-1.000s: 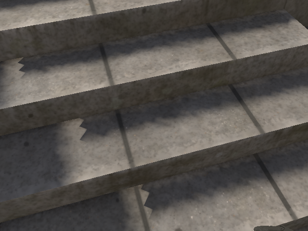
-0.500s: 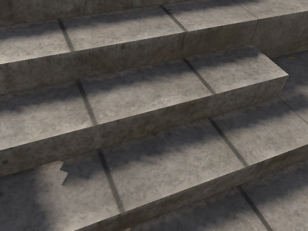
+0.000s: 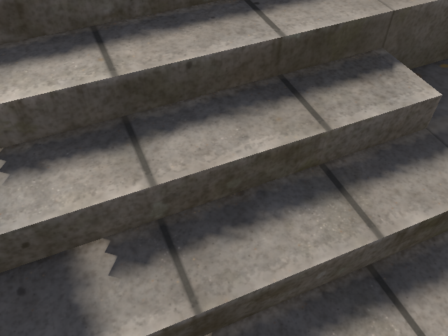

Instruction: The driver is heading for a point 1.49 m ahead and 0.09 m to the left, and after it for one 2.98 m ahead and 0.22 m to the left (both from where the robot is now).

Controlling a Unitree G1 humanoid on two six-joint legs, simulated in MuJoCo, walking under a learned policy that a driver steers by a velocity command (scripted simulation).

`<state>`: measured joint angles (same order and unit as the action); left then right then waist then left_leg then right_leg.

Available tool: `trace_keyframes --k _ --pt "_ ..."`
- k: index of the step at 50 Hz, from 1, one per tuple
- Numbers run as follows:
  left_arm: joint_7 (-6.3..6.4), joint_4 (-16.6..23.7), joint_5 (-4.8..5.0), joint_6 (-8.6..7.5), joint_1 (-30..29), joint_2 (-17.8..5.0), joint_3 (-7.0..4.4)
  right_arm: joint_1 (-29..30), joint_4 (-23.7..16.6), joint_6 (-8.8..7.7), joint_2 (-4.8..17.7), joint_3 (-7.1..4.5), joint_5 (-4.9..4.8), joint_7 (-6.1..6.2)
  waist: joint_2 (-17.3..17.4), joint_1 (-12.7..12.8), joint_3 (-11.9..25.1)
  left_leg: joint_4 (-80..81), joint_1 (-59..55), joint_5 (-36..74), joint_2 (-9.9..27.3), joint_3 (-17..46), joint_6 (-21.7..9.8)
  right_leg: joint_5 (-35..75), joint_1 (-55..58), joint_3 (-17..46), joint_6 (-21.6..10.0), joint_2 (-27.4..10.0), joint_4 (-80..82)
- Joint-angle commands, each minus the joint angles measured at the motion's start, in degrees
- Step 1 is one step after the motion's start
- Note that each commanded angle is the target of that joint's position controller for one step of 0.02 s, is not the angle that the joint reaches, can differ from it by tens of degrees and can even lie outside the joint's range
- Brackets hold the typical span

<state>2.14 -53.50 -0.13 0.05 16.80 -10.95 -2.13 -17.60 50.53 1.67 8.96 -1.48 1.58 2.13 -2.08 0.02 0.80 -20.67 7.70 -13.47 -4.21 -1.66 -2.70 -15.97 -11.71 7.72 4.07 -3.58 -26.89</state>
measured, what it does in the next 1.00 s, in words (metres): climbs: left foot 0.14 m higher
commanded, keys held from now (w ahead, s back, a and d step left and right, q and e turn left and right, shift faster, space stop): no key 0.16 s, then w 0.84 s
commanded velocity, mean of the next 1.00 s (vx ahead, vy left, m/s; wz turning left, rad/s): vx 0.30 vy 0.00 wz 0.00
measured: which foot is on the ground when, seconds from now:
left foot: down 0.00-0.40, up 0.42-0.82, down 0.84-1.00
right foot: down 0.00-0.86, up 0.88-1.00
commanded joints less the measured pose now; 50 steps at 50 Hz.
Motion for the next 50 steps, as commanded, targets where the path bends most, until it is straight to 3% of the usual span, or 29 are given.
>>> trace_keyframes --k 1,8,10,13,16,18,20,21,22,23,24,26,29,32,33,35,36,37,38,40,41,42,43,44,45,46,47,48,50 --pt "0.21 0.5 0.04 -0.48 2.6 -4.9 -0.95 -3.2 -0.9 -0.24 4.5 -1.03 -0.06 0.31 0.7 0.0 -0.7 2.4 -4.5 17.8 6.4 5.1 -2.5 14.3 -4.0 -1.3 -1.8 -0.6 3.2" --pt "0.18 -2.2 0.11 -0.48 2.8 -4.6 -0.75 -5.2 2.0 0.07 4.5 -0.92 -0.2 0.79 0.7 0.0 -2.2 3.2 -2.9 12.5 5.9 4.4 -1.8 13.9 -3.6 -1.7 -2.5 -0.1 4.9" --pt "0.42 -3.0 0.48 -0.29 3.3 -4.3 -0.73 -5.9 2.4 0.29 5.9 -1.32 -0.62 1.14 2.1 -0.6 -2.0 4.7 -2.7 -3.0 6.0 5.5 -3.0 3.3 -5.2 -4.1 -3.3 2.1 2.9" --pt "0.59 -1.6 1.22 -0.97 1.2 -3.6 -0.69 -7.9 1.9 0.28 10.7 -2.92 -1.66 1.8 8.8 -2.5 -6.1 10.4 -0.4 -30.9 15.6 18.7 -9.2 -10.8 -16.0 -9.1 -4.5 4.4 -8.8" --pt "-0.59 -0.5 1.4 -2.39 1.1 -2.3 -0.37 -8.0 2.0 -0.34 12.3 -3.67 -1.7 2.15 11.4 -1.8 -9.1 12.9 7.2 -32.9 21.8 25.2 -12.4 -11.3 -15.8 -8.4 -5.7 0.9 -15.6" --pt "-1.36 -1.9 1.0 -2.57 7.1 -2.1 -0.46 -1.2 0.0 -0.51 11.6 -3.38 -2.48 1.73 9.3 2.7 -10.1 9.8 16.1 -28.5 18.1 18.1 -9.6 -8.1 -4.5 -9.2 -8.3 1.3 -6.2" --pt "-1.59 -4.5 0.34 -2.38 14.5 -2.4 -0.97 -0.2 -0.1 -1.25 8.7 -2.27 -2.78 0.63 2.5 5.4 -8.8 -3.2 25.2 -19.6 11.5 9.4 -8.0 -1.0 9.3 -10.0 -8.2 4.0 2.2" --pt "-1.54 -5.5 0.33 -2.67 21.8 -6.4 -2.13 1.4 -0.7 -2.21 5.1 -0.9 -2.25 -0.36 -7.6 8.3 -4.9 -23.4 33.5 -11.9 5.5 1.8 -5.1 -8.1 17.2 5.7 -10.8 -5.5 9.4" --pt "-1.92 -5.7 -1.02 -3.25 27.9 -12.0 -3.26 -0.6 -0.9 -3.54 2.9 -0.25 -3.13 -0.63 -18.4 9.2 0.3 -46.8 39.0 -13.0 0.9 1.2 -2.5 -23.1 18.7 32.7 -18.9 -17.8 20.1" --pt "-1.73 -4.6 -1.65 -4.24 23.0 -7.6 -1.7 -2.1 0.3 -5.06 3.1 -0.26 -4.09 -1.53 -10.5 6.4 -2.5 -70.7 44.1 -11.7 1.5 8.7 -1.6 -24.5 14.7 38.6 -22.8 -20.9 21.6" --pt "-1.6 -4.4 -1.45 -4.43 18.3 -6.2 -0.83 0.7 -1.0 -6.62 2.2 0.24 -4.93 -2.57 -6.1 4.4 -7.1 -87.8 55.1 -8.4 1.4 11.5 -2.0 -17.7 14.9 30.7 -22.4 -19.9 19.3" --pt "-2.21 -5.4 -1.65 -3.73 18.4 -1.3 1.18 3.3 -2.5 -7.96 0.3 1.7 -3.66 -3.3 0.9 3.3 -5.5 -104.3 66.2 -3.7 2.6 10.9 -3.5 -2.9 18.6 16.4 -17.8 -14.9 13.5" --pt "-3.23 -8.3 -2.48 -1.85 20.9 4.4 3.93 5.9 -6.0 -7.05 -4.1 4.3 -4.6 -4.88 0.7 2.3 -5.7 -121.1 75.9 -6.1 2.3 10.0 -5.5 4.3 13.4 6.5 -14.7 -11.5 9.8" --pt "-2.73 -6.8 -2.15 -2.03 14.1 3.4 5.09 14.9 -13.7 -6.24 -5.4 7.43 -3.63 -5.19 0.9 -0.9 -11.8 -102.7 73.5 1.2 4.1 6.3 -4.7 -0.4 -6.8 -3.1 -10.0 -7.2 15.6" --pt "-2.43 -6.9 -1.82 -2.71 13.2 3.3 5.49 19.1 -15.6 -6.14 -4.1 7.82 -2.56 -4.94 0.1 -0.3 -11.7 -93.1 65.9 6.5 4.2 2.0 -3.3 0.7 -15.8 -6.2 -9.8 -4.4 18.9" --pt "-0.69 -8.5 -0.06 -4.17 17.6 0.6 5.24 25.2 -19.3 -5.93 -2.6 8.79 -1.49 -3.63 -2.2 1.0 -8.0 -80.2 51.6 8.5 8.2 -8.1 -0.4 8.9 -21.5 -3.1 -13.2 -6.2 29.6" --pt "-0.38 -9.2 1.62 -4.68 17.8 -1.0 4.82 24.8 -19.2 -6.11 -1.0 8.28 -1.66 -3.03 -3.2 0.5 -5.3 -71.9 44.9 7.4 9.3 -9.5 -1.0 20.4 -16.1 -5.0 -12.9 -6.4 31.4" --pt "-0.35 -9.9 2.22 -4.59 17.7 -4.1 4.06 22.2 -18.1 -6.08 -1.1 8.34 -2.52 -2.49 -6.7 -1.3 -2.1 -64.5 36.8 4.5 8.4 -10.8 -2.6 40.1 -10.0 -7.4 -13.2 -7.3 29.1" --pt "-0.37 -10.3 2.36 -4.19 20.7 -5.3 3.72 22.2 -17.8 -6.56 0.5 7.67 -2.79 -2.53 -6.0 -1.4 1.1 -57.9 33.1 -1.3 5.0 -13.7 -4.0 64.5 -0.8 -9.7 -12.4 -6.9 22.4" --pt "0.38 -9.8 -0.06 -2.72 21.7 -9.2 2.57 15.4 -15.4 -6.84 3.3 5.24 -3.1 -3.46 -15.6 -6.3 6.5 -47.3 27.9 -12.2 -0.6 -12.6 -5.9 103.3 15.8 -6.7 -13.1 -11.1 8.6" --pt "0.38 -9.3 -0.13 -2.43 19.9 -10.0 2.03 10.6 -14.3 -6.51 6.1 3.8 -2.76 -3.67 -18.2 -9.6 7.7 -36.4 23.8 -13.9 -0.7 -7.9 -7.4 106.4 20.7 -6.3 -13.3 -12.0 -0.3" --pt "0.43 -7.3 -1.06 -3.22 16.5 -9.7 1.61 1.9 -11.1 -6.22 9.1 2.13 -2.33 -3.91 -16.9 -13.3 11.9 -31.3 10.5 -11.8 2.7 3.4 -10.1 101.3 14.2 -4.8 -13.8 -11.2 -11.3" --pt "-0.92 -4.6 -1.11 -4.84 16.2 -2.6 2.38 -7.8 -6.2 -5.39 13.4 0.27 -0.25 -3.95 6.4 -12.7 17.3 -17.2 -9.5 -13.7 15.2 28.6 -17.7 68.5 -9.7 -5.3 -12.2 -1.3 -29.9" --pt "-3.28 -4.4 -1.22 -6.74 11.2 1.7 2.85 -14.0 -2.1 -3.47 15.4 -0.64 1.55 -2.17 18.9 -12.9 19.8 7.2 -10.6 -20.3 24.4 57.2 -23.1 8.9 -22.1 2.0 -9.6 11.7 -59.2" --pt "-5.63 -0.9 0.35 -8.03 7.4 2.2 2.06 -9.5 0.0 -3.91 9.2 0.72 1.4 -1.72 12.5 -8.5 9.8 8.4 -1.1 -28.9 24.9 55.4 -19.1 5.9 -31.1 11.2 -10.7 10.3 -75.0" --pt "-6.37 4.3 1.34 -7.62 -0.4 3.8 2.97 -4.8 1.2 -4.34 3.5 2.14 0.74 -2.53 7.7 -4.7 0.7 4.5 8.8 -28.3 24.2 44.1 -15.0 6.5 -37.9 7.2 -12.4 8.0 -80.2" --pt "-6.07 6.6 1.05 -6.84 -3.3 3.7 3.18 -2.3 3.3 -5.04 -0.9 3.15 0.1 -3.6 2.0 -1.2 -4.8 2.3 16.0 -21.0 21.5 32.1 -11.7 7.9 -40.6 3.6 -13.4 6.1 -82.7" --pt "-5.45 6.6 0.59 -5.6 -0.6 3.1 3.05 -0.5 4.8 -5.83 -4.5 4.04 0.59 -4.28 -0.1 2.3 -4.2 0.5 17.9 -14.4 18.4 23.3 -8.3 10.0 -41.6 4.1 -14.4 4.8 -84.3" --pt "-4.99 6.6 1.77 -4.23 3.4 6.1 4.75 -0.3 7.2 -5.9 -5.3 4.03 1.05 -5.34 2.5 5.5 -4.4 1.3 18.5 -7.3 15.4 12.7 -5.7 9.4 -46.8 4.9 -15.8 5.0 -89.1"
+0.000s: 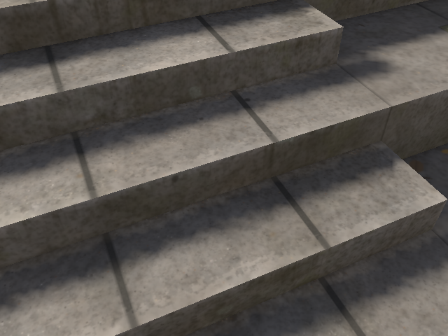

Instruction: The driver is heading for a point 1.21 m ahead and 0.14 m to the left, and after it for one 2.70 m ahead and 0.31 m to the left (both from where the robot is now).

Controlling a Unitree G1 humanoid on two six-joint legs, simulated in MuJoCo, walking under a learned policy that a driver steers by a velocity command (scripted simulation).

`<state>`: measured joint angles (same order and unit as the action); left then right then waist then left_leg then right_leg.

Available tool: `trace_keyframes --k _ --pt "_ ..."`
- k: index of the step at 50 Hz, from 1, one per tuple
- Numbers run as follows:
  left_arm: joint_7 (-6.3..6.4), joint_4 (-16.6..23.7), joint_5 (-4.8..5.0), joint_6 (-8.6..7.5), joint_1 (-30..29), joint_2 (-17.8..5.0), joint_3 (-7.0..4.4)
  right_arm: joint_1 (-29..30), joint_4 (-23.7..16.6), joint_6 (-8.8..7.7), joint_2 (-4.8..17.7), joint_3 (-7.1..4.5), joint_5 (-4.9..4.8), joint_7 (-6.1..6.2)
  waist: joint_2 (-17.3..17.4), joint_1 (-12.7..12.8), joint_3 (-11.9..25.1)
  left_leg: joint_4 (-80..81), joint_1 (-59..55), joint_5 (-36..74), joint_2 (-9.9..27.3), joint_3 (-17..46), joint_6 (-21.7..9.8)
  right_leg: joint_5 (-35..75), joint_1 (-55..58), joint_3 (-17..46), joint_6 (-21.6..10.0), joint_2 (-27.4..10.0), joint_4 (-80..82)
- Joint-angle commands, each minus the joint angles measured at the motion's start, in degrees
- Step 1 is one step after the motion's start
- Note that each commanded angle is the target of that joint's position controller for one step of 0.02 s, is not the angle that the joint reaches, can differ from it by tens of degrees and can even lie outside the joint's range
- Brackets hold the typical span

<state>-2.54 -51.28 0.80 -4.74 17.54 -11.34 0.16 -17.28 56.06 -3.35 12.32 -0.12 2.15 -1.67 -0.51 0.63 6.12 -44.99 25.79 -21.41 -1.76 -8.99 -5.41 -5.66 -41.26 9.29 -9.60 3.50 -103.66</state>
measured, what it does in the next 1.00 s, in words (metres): climbs: right foot, then left foot 0.14 m higher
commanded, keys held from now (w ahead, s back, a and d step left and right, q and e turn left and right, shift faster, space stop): w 0.04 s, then s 0.40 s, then w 0.56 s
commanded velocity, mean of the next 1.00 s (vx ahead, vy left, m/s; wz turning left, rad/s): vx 0.21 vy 0.00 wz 0.00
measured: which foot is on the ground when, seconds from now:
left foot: down 0.00-0.38, up 0.40-0.68, down 0.70-1.00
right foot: up 0.00-0.34, down 0.36-0.74, up 0.76-1.00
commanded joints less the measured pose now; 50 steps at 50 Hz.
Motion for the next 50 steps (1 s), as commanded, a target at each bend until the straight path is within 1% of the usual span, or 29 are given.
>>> trace_keyframes --k 1,4,6,9,12,14,15,17,18,19,20,21,22,24,26,30,31,33,34,36,37,38,39,40,41,43,44,47,50 --pt "-0.06 5.2 1.1 0.83 2.4 7.8 3.48 -1.1 2.1 -0.79 -7.2 2.37 0.33 -1.72 1.0 5.6 -10.4 25.4 0.5 1.1 11.8 16.1 -2.2 -0.6 -21.3 2.9 -1.8 -2.8 -11.0" --pt "0.88 7.6 -0.91 1.44 -1.4 6.1 4.35 0.7 1.7 -1.01 -4.7 2.64 0.26 -1.38 -1.1 6.3 -10.6 26.0 10.6 10.8 8.6 7.4 -1.5 9.6 -17.7 -2.5 3.0 -3.2 1.7" --pt "1.86 8.7 -1.87 1.21 -4.2 3.5 3.85 -1.1 1.9 -1.8 -3.9 3.36 -0.13 -0.08 2.6 5.6 -7.3 26.1 12.3 27.3 7.1 4.7 -2.5 13.9 -9.8 -9.9 6.8 -4.4 12.1" --pt "2.54 7.5 -2.44 1.74 -8.2 3.6 3.62 -9.6 4.0 -1.05 -1.6 3.09 -0.55 2.98 5.4 1.1 -1.1 22.3 -8.8 46.8 9.7 7.2 -2.5 14.4 -12.3 -12.8 9.6 -9.0 21.4" --pt "0.94 11.0 -1.89 1.78 -22.8 2.7 3.64 -19.1 5.2 2.4 0.2 2.07 -0.83 5.17 4.1 -6.3 -3.1 22.1 -29.5 63.5 10.6 9.9 -0.1 -0.1 -16.0 -17.6 10.5 -7.1 40.4" --pt "0.53 11.0 0.04 1.53 -24.3 2.9 3.35 -20.5 3.8 4.49 1.3 1.38 -1.11 5.35 7.5 -6.3 -3.4 19.3 -32.1 77.2 10.2 11.5 0.3 -10.0 -3.5 -21.4 11.6 -1.8 56.1" --pt "0.95 9.0 0.12 1.28 -19.3 -0.6 1.85 -19.4 2.3 4.64 2.5 0.92 -0.84 5.24 8.9 -4.8 -1.2 17.4 -34.3 88.6 10.3 12.5 0.2 -2.5 4.7 -19.5 11.4 0.3 62.4" --pt "2.34 4.9 0.86 1.67 -7.8 -4.8 -0.36 -12.3 -1.8 3.06 5.2 -0.34 -2.71 4.41 15.0 1.0 0.1 9.9 -35.6 71.5 9.1 14.5 1.1 20.1 21.5 -11.8 9.4 -3.4 94.3" --pt "3.32 2.4 0.75 2.2 -3.7 -6.8 -1.26 -12.2 -2.4 1.2 2.5 0.1 -1.48 3.18 12.0 0.8 0.6 6.0 -23.6 52.4 7.9 14.5 1.9 32.7 36.2 -10.8 9.3 -6.9 94.9" --pt "4.78 0.2 -1.85 3.81 3.1 -11.3 -2.75 -14.9 -1.6 -1.29 -2.1 0.8 -0.33 1.82 -5.0 2.3 6.3 -8.3 7.5 13.6 3.2 12.1 5.2 79.2 66.9 -1.6 2.4 -18.7 75.1" --pt "5.75 0.2 -4.18 5.38 10.0 -8.3 -2.17 -14.3 0.2 -3.14 -3.8 0.94 -2.01 1.26 -13.1 6.7 16.8 -35.3 17.3 -22.9 -2.7 13.4 8.6 100.3 73.1 6.0 -9.9 -31.1 70.1" --pt "6.09 1.3 -6.25 6.34 9.1 -6.2 -1.78 -10.4 -0.1 -3.38 -2.3 -0.04 -4.78 1.23 -9.0 8.2 16.9 -58.5 24.1 -28.6 -4.0 16.8 9.8 91.6 66.3 4.8 -12.5 -32.4 75.0" --pt "6.18 2.2 -5.42 6.73 2.9 -7.4 -2.78 -5.7 -2.8 -2.03 -3.3 -0.17 -5.66 2.08 -10.1 5.9 12.8 -70.3 31.4 -30.2 -3.3 16.7 9.6 75.7 62.1 2.3 -10.6 -30.7 77.2" --pt "5.86 -0.4 -0.9 6.44 -3.8 -0.5 -1.35 -2.9 -5.5 2.03 -6.0 0.63 -3.9 3.65 -2.1 -0.3 4.3 -68.4 31.1 -26.7 2.7 18.6 8.2 34.7 46.8 -4.8 -1.4 -24.4 82.5" --pt "4.6 -2.6 -0.18 6.31 -6.6 -3.8 -1.78 0.9 -9.6 4.16 -7.9 1.73 -3.03 4.46 -4.2 -1.9 -4.4 -67.6 26.4 -20.3 3.6 12.1 8.7 3.3 29.0 -7.3 0.8 -20.8 91.4" --pt "4.78 -5.9 -0.78 5.23 -1.9 -7.0 -2.25 9.0 -18.3 2.99 -6.8 3.3 -1.89 4.26 -8.8 -3.5 -8.1 -60.0 33.9 -10.8 9.9 14.5 6.3 -12.3 25.1 -3.0 -0.9 -20.2 95.5" --pt "5.2 -4.7 -0.55 5.68 -5.4 -10.3 -3.19 8.6 -19.1 2.38 -6.7 4.52 -1.46 4.02 -8.3 -5.7 -6.3 -42.1 26.6 -15.6 10.2 9.2 5.2 -15.0 22.8 -7.1 -0.3 -17.7 99.0" --pt "5.14 -4.4 -0.03 5.31 -1.8 -12.0 -4.33 10.6 -17.5 1.93 -4.3 3.82 -1.5 4.17 -7.6 -3.8 -5.1 -31.1 10.0 -22.2 7.1 4.6 4.8 -10.8 17.0 -6.5 -0.8 -18.3 101.3" --pt "4.25 -5.3 -0.54 5.37 1.1 -11.7 -4.43 3.6 -13.4 2.25 -2.4 2.68 -1.46 4.08 -7.2 -5.0 -2.9 -32.4 3.6 -17.9 3.3 -2.0 3.9 -10.2 17.4 -7.3 -3.0 -19.4 101.5" --pt "3.16 -4.0 -0.06 5.04 -0.9 -8.4 -2.93 -4.6 -10.5 2.36 3.4 -0.38 -1.66 4.34 -7.4 -9.9 -4.3 -17.5 -1.5 -18.5 1.9 6.8 -1.5 10.9 18.9 -11.2 0.0 -15.1 86.1" --pt "3.1 -2.2 -1.09 4.41 -1.5 -3.5 -1.81 -5.5 -10.3 2.13 8.7 -2.21 -1.52 4.62 10.5 -10.0 -4.3 1.1 -3.7 -33.4 11.2 30.3 -9.7 8.4 10.1 -18.5 5.0 -6.0 66.6" --pt "2.56 -0.5 -1.84 3.3 -6.0 -4.4 -2.37 -18.1 -8.5 1.95 14.1 -4.1 -0.73 5.04 21.4 -16.7 1.2 28.1 -14.1 -47.2 19.3 63.5 -17.1 -12.8 -0.1 -10.1 6.6 -1.1 42.8" --pt "1.02 0.0 -0.51 1.81 -6.5 -2.0 -2.57 -16.5 -7.7 0.32 14.6 -3.87 -0.12 5.0 19.4 -12.8 0.5 35.4 -15.4 -45.9 23.1 76.5 -15.8 -10.8 -8.4 1.3 7.0 -0.9 17.7" --pt "0.03 1.7 0.21 0.77 -7.3 0.4 -1.64 -10.1 -7.7 -0.45 11.9 -3.28 -1.61 4.23 16.7 -8.8 -4.5 33.2 -11.6 -41.1 23.3 70.5 -13.2 -7.7 -14.6 2.6 6.4 -2.1 5.8" --pt "-0.12 4.8 0.2 -0.33 -10.8 -0.1 -1.05 -5.4 -6.1 -0.93 7.2 -2.17 -1.43 2.9 12.5 -6.0 -10.1 28.6 -5.6 -32.6 22.7 58.8 -10.8 -5.3 -18.7 -0.1 5.5 -3.7 0.1" --pt "0.88 5.9 0.6 -0.01 -7.7 -0.5 -0.92 -4.4 -1.4 -0.81 -5.6 1.02 -0.31 0.87 8.7 -1.6 -11.4 22.0 0.7 -17.2 18.7 38.6 -5.2 -1.2 -18.0 -2.4 3.7 -4.7 -4.8" --pt "0.88 5.8 0.98 0.61 -5.7 0.6 -0.54 -5.5 0.4 -0.78 -7.8 1.53 -0.61 0.42 8.8 -0.6 -11.5 22.0 -0.2 -12.8 16.9 33.0 -4.1 -0.5 -19.3 -2.5 3.0 -4.2 -6.8" --pt "1.06 7.8 -0.09 1.55 -4.9 4.0 1.53 -9.5 3.4 -0.93 -5.5 0.75 -1.02 -0.14 5.3 0.7 -11.6 24.5 -5.4 -4.6 15.6 23.4 -2.8 0.9 -24.7 -0.4 2.1 -4.0 -1.4" --pt "1.15 9.5 -1.02 1.88 -8.4 2.2 1.92 -9.2 2.1 -0.45 -3.1 0.4 -0.71 1.91 2.9 0.8 -10.1 29.0 -5.3 -0.9 14.2 14.8 -4.6 5.1 -22.1 -6.7 6.2 -5.4 12.9"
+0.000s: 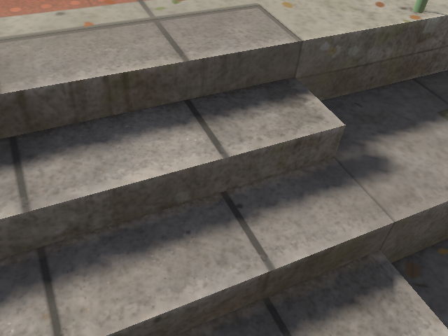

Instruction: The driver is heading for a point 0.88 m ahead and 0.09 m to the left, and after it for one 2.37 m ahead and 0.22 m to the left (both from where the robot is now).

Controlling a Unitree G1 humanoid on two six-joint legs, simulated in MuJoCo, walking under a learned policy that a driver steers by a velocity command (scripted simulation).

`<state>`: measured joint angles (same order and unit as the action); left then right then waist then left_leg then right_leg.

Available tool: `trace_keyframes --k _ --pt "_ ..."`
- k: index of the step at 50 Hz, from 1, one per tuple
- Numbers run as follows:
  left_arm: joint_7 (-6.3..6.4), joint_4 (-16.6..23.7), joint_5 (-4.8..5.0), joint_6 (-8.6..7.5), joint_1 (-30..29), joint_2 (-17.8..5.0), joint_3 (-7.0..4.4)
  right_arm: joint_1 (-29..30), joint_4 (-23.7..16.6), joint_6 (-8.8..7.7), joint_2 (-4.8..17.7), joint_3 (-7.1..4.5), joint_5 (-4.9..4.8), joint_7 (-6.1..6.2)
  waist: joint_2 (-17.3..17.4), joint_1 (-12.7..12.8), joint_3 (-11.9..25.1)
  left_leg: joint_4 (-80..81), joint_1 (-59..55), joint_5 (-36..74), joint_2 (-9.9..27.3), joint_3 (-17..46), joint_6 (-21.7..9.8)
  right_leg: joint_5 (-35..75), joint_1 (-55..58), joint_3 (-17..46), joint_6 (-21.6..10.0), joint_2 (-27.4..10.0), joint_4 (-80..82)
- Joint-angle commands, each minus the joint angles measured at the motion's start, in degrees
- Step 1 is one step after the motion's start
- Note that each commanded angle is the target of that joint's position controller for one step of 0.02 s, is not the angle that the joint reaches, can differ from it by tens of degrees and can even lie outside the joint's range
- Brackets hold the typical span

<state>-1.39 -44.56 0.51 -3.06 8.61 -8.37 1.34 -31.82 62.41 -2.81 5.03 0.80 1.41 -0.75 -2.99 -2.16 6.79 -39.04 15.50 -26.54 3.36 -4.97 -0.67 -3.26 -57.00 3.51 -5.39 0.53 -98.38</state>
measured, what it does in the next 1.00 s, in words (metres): climbs, turning left: right foot 0.17 m higher, then right foot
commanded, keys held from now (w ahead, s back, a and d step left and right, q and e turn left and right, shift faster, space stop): w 0.26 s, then w+q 0.64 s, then q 0.10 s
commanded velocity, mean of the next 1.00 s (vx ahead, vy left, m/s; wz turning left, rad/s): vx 0.47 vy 0.00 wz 0.31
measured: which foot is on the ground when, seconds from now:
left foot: down 0.00-0.30, up 0.32-0.58, down 0.60-0.92, up 0.94-1.00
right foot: up 0.00-0.12, down 0.14-0.24, up 0.26-0.30, down 0.32-0.58, up 0.60-0.90, down 0.92-1.00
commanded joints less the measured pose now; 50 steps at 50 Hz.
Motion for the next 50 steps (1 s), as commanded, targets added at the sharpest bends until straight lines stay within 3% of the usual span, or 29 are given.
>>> trace_keyframes --k 1,6,10,12,14,15,16,17,18,19,21,23,24,26,28,29,30,31,32,34,35,38,40,42,45,46,47,48,50 --pt "-0.1 2.7 -0.86 0.34 -0.5 -1.3 0.28 5.8 -4.6 -1.28 4.8 -0.47 0.05 1.54 6.8 3.9 -9.2 25.2 3.7 9.6 9.3 9.8 -9.7 4.3 -4.3 -3.3 3.0 -4.2 10.0" --pt "-1.14 7.0 0.5 -0.45 -14.6 0.9 0.9 -6.3 -0.8 -0.81 8.2 -1.62 0.13 3.46 7.9 -3.3 -12.5 29.6 -21.8 14.7 14.8 11.9 -9.6 -5.4 -23.0 -5.6 3.3 -9.5 8.2" --pt "-4.18 16.8 -0.24 -4.18 -33.0 4.7 4.05 -21.8 3.6 2.27 6.3 -1.82 -2.39 5.14 8.0 -11.0 -15.1 23.2 -50.3 37.3 15.5 13.8 -6.5 -27.4 -44.6 -7.7 3.2 -10.6 14.7" --pt "-5.38 20.0 0.37 -5.75 -30.4 2.7 4.61 -18.8 2.9 2.63 7.3 -1.38 -0.98 5.01 9.4 -5.5 -6.4 12.6 -47.0 80.7 10.9 6.4 -2.4 -30.4 -17.4 -11.6 0.5 -4.7 40.5" --pt "-3.74 12.5 1.69 -4.93 -4.6 -7.3 -0.74 -6.3 -2.9 1.54 15.2 -2.01 0.91 3.22 10.4 7.2 9.5 1.9 -25.5 95.5 13.7 10.7 -2.6 4.6 45.4 -5.7 1.1 -2.0 74.5" --pt "-2.12 6.9 1.12 -3.29 5.8 -11.2 -3.08 3.1 -6.8 0.1 19.4 -3.26 -0.88 3.11 12.0 12.3 9.1 -6.3 -14.3 83.9 9.8 10.7 -1.8 14.5 61.8 -3.4 2.2 -4.3 83.7" --pt "-0.49 -1.1 0.85 -1.68 18.7 -16.7 -5.15 15.7 -11.9 -2.31 16.4 -3.21 0.28 2.27 1.3 16.0 4.3 -31.3 15.3 15.0 -1.8 8.1 -0.4 46.8 85.0 4.1 1.5 -13.8 83.5" --pt "1.65 -2.3 -3.6 0.38 23.8 -22.6 -5.61 10.6 -12.6 -6.89 4.3 -1.38 1.71 0.39 -18.9 11.2 10.1 -58.7 46.6 -16.8 -7.9 16.8 -1.6 108.2 107.1 7.6 0.7 -24.5 54.5" --pt "2.1 -2.9 -5.06 2.21 28.4 -17.6 -4.78 10.6 -11.4 -9.09 6.4 -2.63 -1.28 -1.43 -10.7 14.7 20.1 -73.9 51.8 -12.8 -8.4 21.1 -2.4 105.6 104.6 9.6 -6.0 -29.6 56.5" --pt "1.5 -5.0 -4.39 2.87 29.2 -14.5 -4.71 18.1 -15.2 -8.1 9.0 -3.71 -4.06 -1.52 -7.6 15.9 18.3 -80.2 57.7 -8.9 -7.2 15.2 -1.7 80.3 101.6 10.1 -8.0 -27.5 64.1" --pt "0.93 -6.8 -3.23 2.61 17.5 -6.7 -3.07 29.2 -23.6 -3.81 0.0 0.05 -5.84 -0.4 -9.2 9.4 1.3 -96.8 73.1 -15.1 -4.4 6.1 -1.3 50.1 87.0 2.6 -5.7 -23.2 71.7" --pt "0.51 -7.3 -2.79 2.15 2.8 -3.1 -2.34 29.9 -31.3 -1.2 -5.8 3.98 -4.33 -0.77 -5.9 -2.8 -10.5 -89.1 62.7 -12.9 -1.0 6.1 -4.1 36.2 56.1 -9.1 0.9 -20.2 82.4" --pt "1.06 -5.0 -1.85 2.4 -9.9 -5.6 -1.93 26.6 -34.6 -1.21 -4.1 4.74 -3.19 -1.21 -7.5 -10.8 -14.4 -67.4 48.2 -10.1 2.4 5.2 -3.6 34.8 36.4 -16.5 3.9 -17.1 90.0" --pt "2.4 0.0 -3.66 0.73 -21.7 -14.0 -3.62 5.0 -27.4 -2.27 4.7 1.58 -0.18 0.05 -9.1 -19.4 -4.0 -50.3 6.5 5.3 -8.2 -4.4 -1.0 72.9 18.9 -24.7 2.5 -7.7 84.9" --pt "2.35 2.4 -0.65 -1.13 -19.8 -23.2 -6.19 -7.2 -20.1 -1.29 12.5 -2.51 0.91 2.43 -8.7 -21.7 8.4 -38.1 -7.3 3.0 -8.4 -0.9 -1.2 106.8 36.1 -14.1 -1.6 -16.7 73.4" --pt "2.84 4.4 1.28 -0.01 -20.7 -22.9 -6.28 -11.0 -18.6 -1.58 19.8 -4.92 1.56 2.63 0.1 -25.4 6.6 -11.3 -8.2 13.8 -9.0 1.6 -4.9 105.8 46.7 -13.7 2.6 -9.6 50.7" --pt "2.62 5.0 1.74 -0.86 -21.0 -18.4 -5.22 -12.4 -16.0 -1.55 18.8 -5.06 0.42 2.57 10.0 -23.1 1.5 22.5 -12.9 37.3 -3.4 13.6 -9.7 37.2 44.2 -10.9 4.9 -2.6 16.7" --pt "0.82 5.7 -3.44 -3.69 -8.8 -8.9 -2.88 -0.7 -17.1 -0.98 21.7 -4.97 1.67 2.17 34.6 -6.6 -0.4 4.2 -25.8 94.3 1.8 28.1 -12.7 -23.5 19.2 -3.0 5.8 7.1 -9.0" --pt "-1.7 6.0 -2.26 -6.21 -1.0 -7.5 -3.12 3.4 -19.2 -0.57 14.9 -2.73 1.32 0.95 24.3 -2.7 10.0 2.9 -29.7 89.7 7.3 35.7 -16.0 -22.9 13.1 8.8 2.6 7.7 -22.1" --pt "-2.25 12.8 -1.18 -6.36 -11.5 -4.3 -1.63 -0.2 -14.4 0.21 12.9 -3.35 -2.03 -1.4 3.4 -2.4 -5.2 12.3 -25.6 42.3 7.7 39.9 -16.2 -30.9 -8.8 1.6 2.1 7.5 -30.1" --pt "-1.84 14.9 -1.66 -6.23 -14.5 1.4 1.25 1.0 -13.0 0.25 9.5 -2.45 -2.93 -1.42 1.5 -1.3 -9.4 12.2 -22.3 34.6 5.9 34.3 -13.9 -32.2 -16.7 -0.1 1.8 5.1 -31.3" --pt "-3.06 21.6 -0.97 -5.49 -15.6 2.5 4.04 15.8 -16.2 -0.03 2.4 0.36 -1.54 0.58 2.9 7.9 -16.7 22.3 8.6 33.6 -2.4 16.1 -7.5 -29.4 -5.6 -9.0 1.6 -1.1 -5.2" --pt "-2.61 25.1 -2.82 -5.02 -18.0 2.5 5.09 12.0 -14.7 -0.8 7.2 -0.83 -1.62 2.78 6.5 6.5 -11.6 28.2 12.7 43.0 -1.0 18.7 -10.1 -24.5 1.3 -12.8 4.1 -1.6 -1.9" --pt "0.17 30.1 -4.39 -5.32 -20.2 0.0 5.27 7.2 -13.8 -0.21 16.7 -3.52 -4.31 4.41 3.2 8.7 1.7 31.7 17.7 61.8 -3.8 16.2 -9.8 -21.1 33.4 -17.5 4.5 0.8 30.5" --pt "3.18 20.9 -1.03 -3.42 4.4 -14.3 -3.35 14.8 -17.3 -1.72 24.8 -6.69 -1.74 3.45 15.8 20.4 18.9 7.2 -5.4 107.4 2.7 21.4 -9.4 -16.7 52.0 -5.5 1.6 3.0 45.3" --pt "3.24 15.0 -1.6 -2.83 16.3 -18.2 -4.85 20.3 -20.4 -2.51 19.7 -6.22 -1.08 2.87 4.1 21.3 21.4 -11.5 -1.0 84.8 0.3 23.0 -8.2 -18.5 61.8 12.9 -3.1 -6.4 57.0" --pt "3.81 10.3 -3.83 -1.74 17.2 -19.3 -4.59 22.3 -24.9 -2.91 7.9 -4.11 1.46 1.01 -27.0 13.5 19.8 -43.3 18.7 15.6 -15.5 21.5 -5.1 -4.8 66.6 43.6 -9.3 -19.2 77.4" --pt "4.74 14.5 -3.51 -0.9 6.3 -12.2 -3.54 12.8 -24.6 -3.81 8.8 -4.68 1.97 -1.73 -18.1 8.1 18.6 -69.1 26.7 10.5 -14.5 27.3 -3.9 -10.7 61.2 55.2 -13.3 -26.4 82.3" --pt "4.69 8.9 -0.11 0.07 0.2 -3.2 -1.79 16.4 -28.4 -1.26 5.2 -2.91 0.71 -2.62 1.4 1.1 -4.5 -84.0 38.5 9.3 -10.1 17.4 -3.0 -14.0 42.5 28.6 -8.1 -21.9 78.3"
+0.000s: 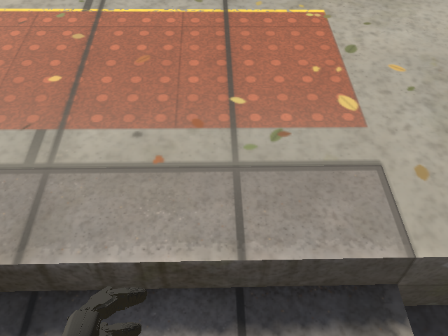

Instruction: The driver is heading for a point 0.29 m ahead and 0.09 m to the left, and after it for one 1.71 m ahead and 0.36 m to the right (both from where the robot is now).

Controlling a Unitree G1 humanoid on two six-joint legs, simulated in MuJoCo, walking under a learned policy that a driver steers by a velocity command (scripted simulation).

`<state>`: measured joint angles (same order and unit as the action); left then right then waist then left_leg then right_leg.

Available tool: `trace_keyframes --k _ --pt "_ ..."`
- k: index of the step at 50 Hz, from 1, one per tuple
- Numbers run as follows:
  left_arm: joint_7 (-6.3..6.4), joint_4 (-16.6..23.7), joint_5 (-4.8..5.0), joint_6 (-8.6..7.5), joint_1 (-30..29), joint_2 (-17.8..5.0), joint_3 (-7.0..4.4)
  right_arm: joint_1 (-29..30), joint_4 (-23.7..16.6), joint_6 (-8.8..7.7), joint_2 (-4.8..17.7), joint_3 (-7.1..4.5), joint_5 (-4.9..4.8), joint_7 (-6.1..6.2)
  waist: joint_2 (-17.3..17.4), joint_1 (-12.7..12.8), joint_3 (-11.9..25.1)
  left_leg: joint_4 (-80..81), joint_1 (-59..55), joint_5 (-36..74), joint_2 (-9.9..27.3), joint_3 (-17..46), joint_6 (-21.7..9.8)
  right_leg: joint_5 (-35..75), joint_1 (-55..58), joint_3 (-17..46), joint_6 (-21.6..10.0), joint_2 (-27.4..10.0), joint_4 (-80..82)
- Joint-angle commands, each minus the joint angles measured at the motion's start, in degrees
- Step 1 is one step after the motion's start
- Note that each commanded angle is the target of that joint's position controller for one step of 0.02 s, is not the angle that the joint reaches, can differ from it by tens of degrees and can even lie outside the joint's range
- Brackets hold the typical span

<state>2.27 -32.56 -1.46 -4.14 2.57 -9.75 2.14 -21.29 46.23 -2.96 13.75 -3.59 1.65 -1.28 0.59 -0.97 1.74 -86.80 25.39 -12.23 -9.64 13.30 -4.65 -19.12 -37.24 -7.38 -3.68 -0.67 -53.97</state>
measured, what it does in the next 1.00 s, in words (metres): climbs: left foot 0.14 m higher, then right foot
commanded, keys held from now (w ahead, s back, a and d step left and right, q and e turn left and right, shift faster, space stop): q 0.16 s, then e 0.84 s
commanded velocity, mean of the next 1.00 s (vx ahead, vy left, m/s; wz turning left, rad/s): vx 0.08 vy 0.00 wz -0.14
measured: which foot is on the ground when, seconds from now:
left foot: up 0.00-0.42, down 0.44-0.90, up 0.92-1.00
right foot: down 0.00-0.50, up 0.52-0.90, down 0.92-1.00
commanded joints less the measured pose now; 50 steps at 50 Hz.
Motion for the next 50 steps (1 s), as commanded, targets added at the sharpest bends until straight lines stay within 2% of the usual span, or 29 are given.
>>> trace_keyframes --k 1,4,8,10,12,15,18,19,20,22,23,24,25,26,27,29,30,32,37,39,40,42,43,44,45,46,47,48,50 --pt "0.13 -6.3 1.18 0.83 6.2 1.4 -2.28 4.5 -11.3 -0.22 -3.8 2.17 -0.19 -1.86 3.7 -2.5 -2.4 -36.3 29.1 -3.6 6.0 -1.8 0.0 2.7 17.9 28.0 -5.8 -16.7 31.6" --pt "-2.56 -12.7 -0.59 0.05 7.5 4.4 -2.15 2.2 -10.6 0.12 -6.2 4.54 -3.83 -1.64 2.6 -5.4 -5.5 -31.3 32.4 1.2 8.9 -1.9 -0.6 12.1 12.7 8.6 -2.6 -11.2 32.4" --pt "-1.86 -15.5 -3.05 -0.07 10.2 -2.3 -2.35 9.6 -12.8 1.0 -5.5 5.22 -1.39 1.33 -4.2 -3.6 -2.3 -18.3 31.3 16.3 9.2 -11.5 4.8 34.6 11.0 -1.0 -4.8 -10.1 32.0" --pt "-1.05 -16.3 -2.49 -0.11 17.3 -4.5 -2.38 13.3 -13.5 1.2 -6.9 6.01 -2.01 2.31 -6.2 0.0 1.3 -25.7 40.5 10.1 9.9 -9.3 6.1 43.3 23.2 6.0 -7.7 -15.1 31.8" --pt "-0.03 -16.7 -0.29 0.82 22.1 -7.3 -3.55 17.6 -16.6 1.48 -7.1 6.67 -2.42 2.55 -6.3 2.1 2.3 -29.4 52.2 -1.5 11.7 -4.0 6.4 38.8 36.9 11.3 -8.1 -18.5 33.0" --pt "1.34 -16.7 0.42 2.26 26.3 -5.0 -3.34 25.2 -19.3 1.09 -7.2 7.57 -1.91 1.15 -2.5 5.2 1.3 -24.1 60.0 -6.4 14.7 -4.5 8.4 33.1 46.8 14.5 -7.9 -18.6 33.2" --pt "2.56 -15.6 1.52 4.7 25.4 -4.3 -3.22 32.0 -23.0 0.24 -10.3 9.42 -0.65 -0.77 -2.0 4.5 2.8 -1.9 43.0 2.3 19.9 -13.8 10.6 29.4 37.2 13.1 -7.3 -14.5 37.3" --pt "2.87 -15.5 1.77 5.13 26.4 -6.1 -4.01 32.9 -23.0 0.09 -10.9 9.53 -1.19 -0.88 -4.1 5.1 2.5 4.1 37.8 1.3 19.8 -14.8 10.3 30.6 36.3 13.2 -8.0 -15.1 39.2" --pt "2.67 -14.9 3.11 6.04 26.5 -11.3 -5.89 32.3 -23.1 0.54 -11.8 9.98 -3.26 -0.71 -10.3 4.1 3.1 16.7 24.8 -25.1 16.7 -18.3 8.6 32.5 32.1 9.8 -7.3 -14.9 43.1" --pt "1.22 -16.8 2.54 6.58 33.1 -11.9 -6.42 29.6 -21.0 0.95 -6.9 7.4 -3.98 -0.03 -10.6 4.7 1.4 28.3 15.4 -17.1 10.5 -26.3 5.8 51.0 35.5 9.2 -7.0 -14.3 41.4" --pt "-0.21 -15.5 1.51 4.88 30.7 -9.8 -5.37 21.2 -18.9 -0.26 -1.2 4.58 -4.14 0.73 -12.2 -0.4 7.0 27.3 2.7 2.2 11.4 -17.8 0.7 81.5 33.3 6.4 -4.0 -12.4 32.7" --pt "-0.87 -14.5 0.93 2.75 30.1 -8.1 -5.13 14.4 -17.8 -0.9 0.7 3.31 -1.54 1.1 -9.3 -3.5 18.7 22.2 -16.7 19.1 18.7 -4.0 -6.7 89.8 19.5 5.0 0.1 -9.5 19.8" --pt "-2.08 -11.9 1.04 0.8 22.7 -9.4 -5.22 4.6 -16.3 0.07 4.8 1.58 0.66 2.74 -1.3 -9.1 25.9 35.4 -26.3 27.7 25.4 6.6 -11.5 66.1 14.3 4.6 3.0 -3.5 7.5" --pt "-2.92 -10.4 2.02 0.11 16.7 -5.6 -4.6 2.0 -15.1 0.85 7.2 0.79 2.54 4.15 15.5 -11.0 28.3 54.5 -29.7 30.1 37.1 23.2 -19.7 2.7 3.0 7.2 5.1 4.7 -20.2" --pt "-3.42 -10.3 3.39 0.96 15.3 -5.7 -5.84 6.8 -15.6 1.05 6.1 0.85 2.51 4.06 11.1 -8.1 27.5 56.4 -22.5 17.6 37.2 22.5 -18.3 -8.2 -0.7 15.3 5.6 4.1 -41.8" --pt "-1.2 -6.0 3.13 5.38 13.6 -0.3 -4.58 16.6 -12.9 1.65 -3.2 2.58 -1.26 4.14 9.1 -0.5 6.2 53.0 -4.4 -0.3 31.4 2.7 -6.4 -7.3 -9.1 13.1 3.1 0.4 -43.5" --pt "-0.03 -6.3 2.06 6.58 15.9 -1.4 -4.78 18.4 -11.0 1.47 -6.1 3.07 -1.82 4.21 6.6 2.2 2.1 51.8 0.1 -4.0 28.9 -4.0 -2.4 -4.1 -7.4 12.1 2.7 -0.4 -41.1" --pt "0.44 -6.4 1.63 7.37 18.4 -1.7 -4.66 19.3 -8.9 0.69 -4.7 2.69 -1.05 4.4 6.0 4.5 -1.7 53.6 5.8 -4.2 29.7 -10.6 -1.5 2.7 -3.1 8.1 2.8 1.4 -43.4" --pt "1.34 0.4 1.21 8.86 12.7 -4.3 -4.62 15.9 -9.0 1.6 -1.0 1.89 -0.32 6.43 9.3 4.6 -2.3 57.3 1.5 -5.6 32.9 -13.4 -2.4 11.1 -8.3 10.8 5.8 -1.1 -38.9" --pt "1.05 3.0 1.35 9.31 11.6 -4.0 -4.06 15.5 -9.4 2.53 2.8 0.85 -1.32 6.84 10.2 5.3 -1.9 59.1 -1.6 -5.6 32.2 -16.8 -2.2 7.5 -7.5 7.6 6.5 -2.5 -26.6" --pt "0.12 5.1 1.42 9.13 9.6 -1.9 -2.77 16.5 -9.8 3.35 6.3 -0.23 -2.02 7.45 13.7 5.5 0.0 61.3 -2.4 -3.3 31.1 -19.1 -0.5 -1.9 -0.4 7.6 5.2 -4.4 -11.3" --pt "-1.79 4.3 2.51 8.92 6.3 -5.6 -4.26 12.9 -8.4 3.54 9.4 -1.95 -2.89 7.13 8.0 1.4 2.3 60.7 -4.7 -9.9 32.0 -20.0 -1.0 -7.8 9.0 -0.7 3.7 -2.5 -2.1" --pt "-2.72 3.4 2.6 8.93 8.5 -6.9 -5.2 15.0 -9.1 2.9 10.5 -2.4 -3.16 6.87 7.9 2.4 3.2 62.4 -3.4 -12.7 34.8 -18.5 -1.2 -1.9 15.2 0.4 2.5 -3.8 0.8" --pt "-2.97 1.7 2.55 9.16 12.4 -7.7 -6.15 17.2 -8.4 2.78 8.9 -1.95 -3.7 6.38 7.5 4.3 3.0 59.6 -0.9 -16.8 33.5 -19.5 -0.3 1.2 20.5 1.4 1.0 -3.3 5.8" --pt "-2.84 -1.4 1.38 8.98 18.7 -9.8 -7.73 16.9 -7.2 3.78 4.4 -0.88 -4.0 5.77 0.8 5.5 1.7 47.2 1.2 -19.5 27.4 -22.7 1.6 1.2 24.3 3.3 -0.9 -0.4 13.5" --pt "-2.88 -2.0 -0.33 8.1 23.2 -14.7 -9.11 16.9 -7.3 4.88 0.6 0.09 -2.69 5.24 -14.5 6.7 -3.9 24.6 12.0 -26.3 21.4 -25.6 5.2 9.9 25.5 16.7 -4.2 -6.2 24.0" --pt "-2.59 2.8 -0.91 5.96 19.0 -19.5 -9.2 19.1 -12.2 4.95 1.4 -0.09 -0.88 5.93 -21.8 3.7 -2.1 10.7 22.4 -26.3 12.4 -13.8 8.5 4.2 24.9 47.1 -11.3 -16.0 36.4" --pt "-2.39 5.0 -0.82 4.18 14.5 -19.2 -9.02 18.0 -12.2 4.63 2.2 -0.49 -1.16 6.21 -18.0 3.1 0.0 3.0 23.9 -21.5 12.0 -7.9 8.6 -9.9 22.5 54.7 -12.9 -19.3 44.1" --pt "-0.92 6.1 0.12 4.41 8.0 -13.1 -7.04 18.2 -12.0 4.23 2.4 -0.47 -1.32 6.02 -11.5 1.1 -1.2 -0.2 25.0 -8.4 13.4 -5.9 9.0 -15.7 20.7 43.2 -8.6 -14.0 38.3"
